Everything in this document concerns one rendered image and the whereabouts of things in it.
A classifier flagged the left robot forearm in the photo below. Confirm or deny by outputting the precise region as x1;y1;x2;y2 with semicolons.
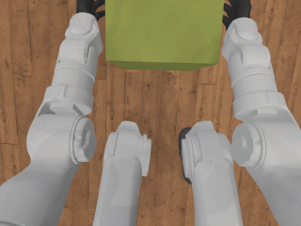
26;12;103;154

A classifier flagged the right robot forearm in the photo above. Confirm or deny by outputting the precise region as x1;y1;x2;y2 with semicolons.
221;17;301;130

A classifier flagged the robot right upper arm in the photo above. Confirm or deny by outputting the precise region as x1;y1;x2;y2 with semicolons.
230;120;301;226

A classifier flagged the right robot thigh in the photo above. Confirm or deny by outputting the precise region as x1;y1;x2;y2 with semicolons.
182;129;244;226

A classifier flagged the robot left upper arm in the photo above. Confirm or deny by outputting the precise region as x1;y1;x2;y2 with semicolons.
0;114;97;226

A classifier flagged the carton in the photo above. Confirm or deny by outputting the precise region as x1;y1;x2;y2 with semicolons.
105;0;225;72

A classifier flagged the robot left hand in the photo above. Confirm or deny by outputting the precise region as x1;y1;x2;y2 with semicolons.
76;0;105;22

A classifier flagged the right robot foot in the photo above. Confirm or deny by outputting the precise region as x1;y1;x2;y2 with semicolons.
178;127;192;185

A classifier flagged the robot right hand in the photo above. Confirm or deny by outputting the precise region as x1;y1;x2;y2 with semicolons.
222;0;252;31

